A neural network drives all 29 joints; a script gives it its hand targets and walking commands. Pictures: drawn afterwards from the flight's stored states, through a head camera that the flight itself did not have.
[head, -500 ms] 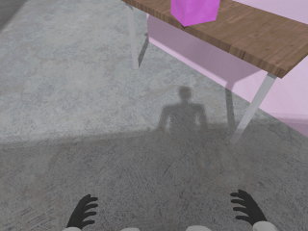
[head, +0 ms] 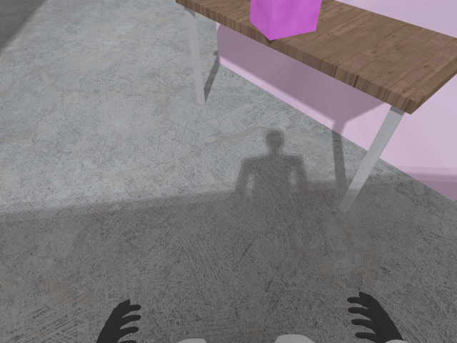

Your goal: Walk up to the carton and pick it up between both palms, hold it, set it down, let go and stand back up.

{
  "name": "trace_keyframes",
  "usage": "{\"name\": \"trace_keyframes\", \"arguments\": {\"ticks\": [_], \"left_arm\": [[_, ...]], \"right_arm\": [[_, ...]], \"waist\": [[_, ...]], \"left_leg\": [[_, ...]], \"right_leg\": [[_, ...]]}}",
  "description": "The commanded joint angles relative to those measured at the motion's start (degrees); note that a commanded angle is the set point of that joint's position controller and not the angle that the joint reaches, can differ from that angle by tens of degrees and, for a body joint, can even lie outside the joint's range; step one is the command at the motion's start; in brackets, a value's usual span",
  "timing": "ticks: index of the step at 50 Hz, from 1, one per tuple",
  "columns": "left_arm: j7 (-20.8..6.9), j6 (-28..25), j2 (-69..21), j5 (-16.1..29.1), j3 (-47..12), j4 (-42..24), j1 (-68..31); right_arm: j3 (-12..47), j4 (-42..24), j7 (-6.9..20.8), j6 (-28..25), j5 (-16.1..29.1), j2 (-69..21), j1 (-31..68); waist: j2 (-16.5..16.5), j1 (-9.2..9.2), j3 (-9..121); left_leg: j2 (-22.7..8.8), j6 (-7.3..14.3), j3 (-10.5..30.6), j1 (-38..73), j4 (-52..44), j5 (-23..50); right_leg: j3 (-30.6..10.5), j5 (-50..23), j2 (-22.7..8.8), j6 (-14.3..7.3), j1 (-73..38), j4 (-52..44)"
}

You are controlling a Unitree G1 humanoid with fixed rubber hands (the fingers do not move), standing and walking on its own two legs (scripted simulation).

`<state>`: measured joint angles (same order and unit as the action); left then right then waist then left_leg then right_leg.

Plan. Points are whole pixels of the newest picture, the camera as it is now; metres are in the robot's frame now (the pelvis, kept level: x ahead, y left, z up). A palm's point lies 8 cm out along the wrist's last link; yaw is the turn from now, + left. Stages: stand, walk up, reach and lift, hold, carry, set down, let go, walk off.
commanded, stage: stand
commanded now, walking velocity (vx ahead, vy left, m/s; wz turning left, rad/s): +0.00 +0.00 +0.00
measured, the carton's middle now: out of the picture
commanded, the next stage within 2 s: walk up in 1.88 s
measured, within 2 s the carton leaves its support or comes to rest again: neither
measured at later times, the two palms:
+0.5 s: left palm out of the picture +0.13 +0.24 -0.09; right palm out of the picture +0.11 -0.25 -0.09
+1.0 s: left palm out of the picture +0.12 +0.24 -0.09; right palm out of the picture +0.11 -0.25 -0.09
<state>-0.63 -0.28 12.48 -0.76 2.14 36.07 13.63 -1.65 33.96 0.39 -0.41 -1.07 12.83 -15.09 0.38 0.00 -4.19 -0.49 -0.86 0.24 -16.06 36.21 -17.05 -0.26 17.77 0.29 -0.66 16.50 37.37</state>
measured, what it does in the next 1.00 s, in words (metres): stands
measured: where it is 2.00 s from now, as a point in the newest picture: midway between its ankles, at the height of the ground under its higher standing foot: outside the picture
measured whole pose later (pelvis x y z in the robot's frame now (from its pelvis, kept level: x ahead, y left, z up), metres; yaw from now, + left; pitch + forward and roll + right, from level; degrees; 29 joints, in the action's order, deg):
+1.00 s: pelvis +0.01 +0.00 +0.00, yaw +0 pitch -3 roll +0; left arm -0.3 -0.2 13.5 -0.6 2.0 37.6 14.6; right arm -1.2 37.6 0.1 -0.5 -0.9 13.2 -16.1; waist 0.9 0.0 -3.5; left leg -1.1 -1.2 0.3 -14.7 33.9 -16.3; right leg -0.2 16.8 0.9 -1.1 15.0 34.7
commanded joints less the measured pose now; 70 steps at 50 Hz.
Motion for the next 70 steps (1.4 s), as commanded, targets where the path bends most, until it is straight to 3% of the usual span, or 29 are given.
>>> {"name": "trace_keyframes", "arguments": {"ticks": [1, 3, 4, 10, 11, 14, 19, 28, 31, 34, 36, 38, 41, 43, 46, 50, 57, 60, 64, 67, 69, 70], "left_arm": [[0.2, -1.5, 7.3, 0.0, 2.1, -5.9, -2.1], [0.2, -1.4, 7.4, -0.1, 2.0, -5.8, -1.6], [0.3, -1.4, 7.6, 0.0, 2.0, -5.6, -1.4], [0.3, -1.5, 7.8, -0.1, 2.0, -5.2, -1.3], [0.2, -1.6, 7.5, -0.1, 2.0, -5.3, -1.0], [0.3, -1.5, 8.0, 0.0, 2.2, -5.0, -1.0], [0.3, -1.5, 7.7, 0.0, 2.0, -4.7, -0.5], [0.5, -1.4, 8.2, 0.3, 2.0, -4.6, -0.1], [0.5, -1.5, 8.3, 0.0, 1.9, -4.7, -0.4], [0.5, -1.3, 8.2, 0.3, 2.0, -4.6, -0.4], [0.5, -1.4, 8.2, 0.2, 1.8, -4.4, -0.1], [0.5, -1.2, 9.1, 0.1, 2.0, -4.3, -0.3], [0.5, -1.2, 8.4, 0.2, 1.8, -3.9, 0.7], [0.6, -1.3, 8.2, 0.3, 1.7, -4.2, 0.3], [0.5, -1.2, 8.6, 0.2, 1.8, -4.2, -0.6], [0.6, -1.2, 8.2, 0.1, 1.9, -4.0, 0.7], [0.7, -1.0, 8.6, 0.3, 1.7, -3.8, 0.3], [0.6, -1.1, 8.4, 0.1, 1.8, -3.7, 0.3], [0.6, -1.0, 8.1, -0.1, 1.7, -3.2, 1.1], [0.7, -1.0, 8.5, 0.0, 1.8, -2.8, 0.8], [0.7, -1.1, 8.0, 0.2, 1.7, -2.7, 1.4], [0.7, -1.2, 8.3, 0.2, 1.7, -2.7, 1.0]], "right_arm": [[-2.2, -5.1, -0.3, -1.4, 0.1, 6.8, 1.0], [-2.1, -4.8, -0.3, -1.5, 0.2, 6.9, 0.5], [-2.1, -4.7, -0.2, -1.4, 0.2, 6.6, 0.1], [-2.0, -4.1, -0.3, -1.6, -0.1, 6.7, -0.8], [-1.9, -3.9, -0.4, -1.6, 0.0, 6.8, -0.8], [-2.1, -3.3, -0.3, -1.6, 0.2, 6.9, -0.9], [-2.1, -3.2, -0.4, -1.7, 0.0, 7.5, -1.1], [-2.0, -2.8, -0.5, -1.3, 0.1, 7.3, -0.9], [-2.0, -2.5, -0.4, -1.4, 0.2, 7.2, -1.6], [-1.7, -2.4, -0.5, -1.4, 0.1, 7.2, -0.8], [-2.0, -2.4, -0.4, -1.4, 0.3, 7.4, -0.6], [-1.7, -2.2, -0.4, -1.4, 0.2, 7.2, -1.4], [-1.7, -2.0, -0.5, -1.4, 0.1, 7.5, -0.8], [-1.8, -1.6, -0.5, -1.4, 0.3, 7.7, -1.1], [-1.8, -1.5, -0.5, -1.2, 0.2, 7.5, -1.4], [-1.7, -1.1, -0.5, -1.4, 0.3, 7.7, -1.2], [-1.9, -0.9, -0.5, -1.1, 0.3, 7.8, -1.5], [-1.8, -0.3, -0.5, -1.2, 0.3, 8.0, -2.0], [-1.8, -0.8, -0.3, -1.1, 0.4, 7.9, -1.7], [-1.8, -0.9, -0.4, -1.3, 0.4, 7.9, -2.0], [-1.8, -0.5, -0.4, -1.2, 0.1, 8.2, -1.8], [-1.6, -0.3, -0.5, -1.3, 0.0, 7.8, -2.4]], "waist": [[0.3, -0.13, 3.7], [-0.8, -0.08, 2.8], [0.6, 0.13, 2.3], [1.0, 0.38, 3.3], [-1.1, -0.18, 3.2], [0.5, -0.1, 4.1], [-0.7, -0.22, 4.1], [1.4, -0.01, 3.0], [-0.4, 0.06, 4.0], [1.0, -0.25, 3.9], [-1.4, -0.03, 4.7], [0.4, 0.35, 4.1], [-1.0, -0.17, 4.4], [1.3, -0.08, 3.6], [1.1, 0.51, 3.8], [-1.3, -0.38, 3.4], [1.3, 0.15, 2.0], [-1.6, -0.08, 1.6], [-1.3, -0.45, 1.1], [1.6, -0.13, 2.1], [0.1, -0.21, 2.0], [0.9, 0.29, 3.0]], "left_leg": [[-3.4, 2.2, 5.2, 0.9, -7.4, 0.6], [-3.4, 2.5, 5.4, 0.2, -7.7, -0.3], [-3.5, 2.5, 5.4, -0.3, -8.1, -1.4], [-3.7, 2.7, 5.7, 0.8, -7.7, 0.8], [-3.8, 2.7, 5.7, 0.3, -7.6, 1.8], [-3.6, 2.4, 5.8, 0.3, -8.3, 0.0], [-4.0, 2.7, 5.8, 0.5, -8.1, 3.5], [-3.9, 2.6, 5.2, 2.3, -7.4, 4.8], [-4.1, 2.7, 5.4, 1.6, -7.8, 4.9], [-4.2, 2.8, 5.8, 1.5, -8.1, 5.1], [-3.8, 2.5, 4.7, 2.6, -7.4, 6.0], [-4.0, 3.0, 5.2, 2.3, -8.0, 5.3], [-4.4, 3.1, 5.5, 2.0, -8.3, 6.2], [-4.2, 2.8, 5.1, 1.9, -8.1, 5.4], [-3.9, 2.5, 5.0, 2.2, -8.4, 4.9], [-4.2, 3.0, 5.8, 1.3, -8.8, 5.4], [-3.7, 2.4, 5.0, 1.6, -9.0, 2.9], [-3.8, 2.6, 5.6, 0.3, -9.7, 2.6], [-4.1, 2.9, 6.2, -1.5, -10.6, -0.8], [-4.0, 2.7, 6.1, -0.5, -10.4, 0.4], [-3.7, 2.8, 5.5, 1.1, -9.1, 2.4], [-3.8, 2.6, 5.6, 2.2, -9.2, 4.3]], "right_leg": [[-7.2, 0.3, -4.8, -1.8, 2.0, -11.2], [-7.5, 0.3, -4.9, -1.8, 2.3, -11.3], [-7.4, 1.7, -4.9, -1.9, 2.7, -11.6], [-7.8, 0.7, -5.2, -2.1, 1.7, -11.6], [-8.0, -1.0, -5.3, -2.4, 0.8, -11.2], [-7.7, 1.0, -5.0, -2.2, 0.9, -11.7], [-7.1, -3.4, -5.0, -2.0, -0.3, -10.2], [-8.1, -3.8, -5.3, -2.1, 1.6, -11.8], [-7.9, -4.5, -5.5, -2.3, -0.3, -11.5], [-7.9, -3.7, -5.3, -2.3, 0.1, -11.5], [-7.4, -5.5, -5.3, -2.2, -0.1, -11.8], [-7.8, -4.3, -5.4, -2.2, 0.5, -11.7], [-7.4, -4.8, -5.1, -2.2, -0.6, -11.3], [-7.5, -4.7, -5.1, -2.2, 0.1, -12.2], [-7.8, -3.9, -5.2, -2.2, -0.1, -12.3], [-7.6, -4.8, -5.0, -2.3, -0.9, -11.6], [-8.1, -0.7, -5.3, -2.2, 1.3, -13.5], [-8.0, -1.8, -5.2, -2.1, -0.4, -13.0], [-7.3, 1.0, -4.8, -1.8, -0.2, -13.1], [-7.2, 0.9, -4.9, -1.9, 0.3, -13.2], [-7.9, -0.4, -5.4, -2.1, 1.1, -13.8], [-7.5, -2.5, -5.3, -2.0, 0.1, -13.0]]}}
